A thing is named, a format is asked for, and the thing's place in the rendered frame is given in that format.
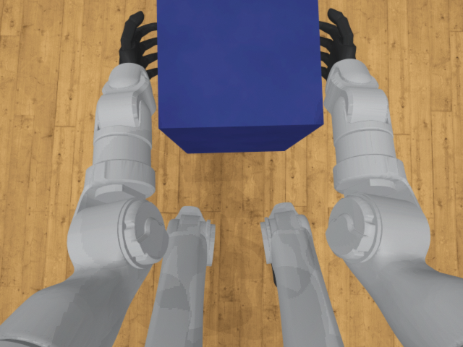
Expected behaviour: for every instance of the carton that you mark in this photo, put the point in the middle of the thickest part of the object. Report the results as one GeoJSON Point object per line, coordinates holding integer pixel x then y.
{"type": "Point", "coordinates": [238, 76]}

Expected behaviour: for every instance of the robot left upper arm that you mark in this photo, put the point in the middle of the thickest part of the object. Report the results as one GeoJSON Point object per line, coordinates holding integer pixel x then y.
{"type": "Point", "coordinates": [112, 247]}

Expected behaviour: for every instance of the right robot hand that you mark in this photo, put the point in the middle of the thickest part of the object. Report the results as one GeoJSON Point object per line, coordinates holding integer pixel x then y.
{"type": "Point", "coordinates": [341, 47]}

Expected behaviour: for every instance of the left robot forearm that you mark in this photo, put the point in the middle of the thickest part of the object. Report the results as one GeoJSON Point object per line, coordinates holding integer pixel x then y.
{"type": "Point", "coordinates": [122, 140]}

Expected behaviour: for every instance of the right robot thigh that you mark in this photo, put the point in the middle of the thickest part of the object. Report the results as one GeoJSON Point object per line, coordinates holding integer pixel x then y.
{"type": "Point", "coordinates": [307, 317]}

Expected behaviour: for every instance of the robot right upper arm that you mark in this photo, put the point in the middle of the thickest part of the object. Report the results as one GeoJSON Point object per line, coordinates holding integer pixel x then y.
{"type": "Point", "coordinates": [384, 242]}

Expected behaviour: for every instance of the right robot forearm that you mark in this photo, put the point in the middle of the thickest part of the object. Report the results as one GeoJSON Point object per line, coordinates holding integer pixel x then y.
{"type": "Point", "coordinates": [363, 137]}

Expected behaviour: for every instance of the left robot hand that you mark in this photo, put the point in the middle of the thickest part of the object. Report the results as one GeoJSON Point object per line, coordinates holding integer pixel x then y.
{"type": "Point", "coordinates": [132, 49]}

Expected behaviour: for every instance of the robot left shin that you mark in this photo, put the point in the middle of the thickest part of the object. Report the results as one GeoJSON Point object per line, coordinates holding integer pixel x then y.
{"type": "Point", "coordinates": [186, 210]}

